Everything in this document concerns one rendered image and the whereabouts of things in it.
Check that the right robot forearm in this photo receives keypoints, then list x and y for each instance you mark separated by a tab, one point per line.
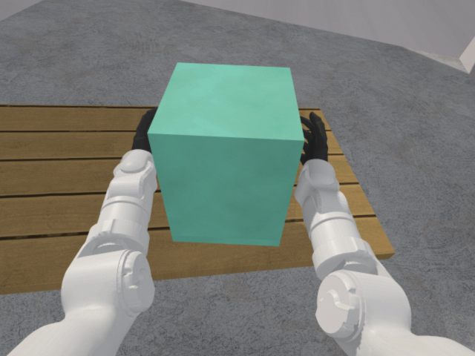
331	228

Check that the robot left upper arm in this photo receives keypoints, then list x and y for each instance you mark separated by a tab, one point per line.
102	296

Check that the table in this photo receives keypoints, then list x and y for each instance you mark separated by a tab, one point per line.
56	164

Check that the robot left hand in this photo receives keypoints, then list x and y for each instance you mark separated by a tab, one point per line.
141	138

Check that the left robot forearm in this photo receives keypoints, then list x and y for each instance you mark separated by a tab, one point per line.
126	210

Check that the robot right upper arm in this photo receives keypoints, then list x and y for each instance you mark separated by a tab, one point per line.
369	315

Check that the carton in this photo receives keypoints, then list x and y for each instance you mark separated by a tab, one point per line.
226	142

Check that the robot right hand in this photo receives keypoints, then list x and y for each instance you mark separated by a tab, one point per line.
317	139

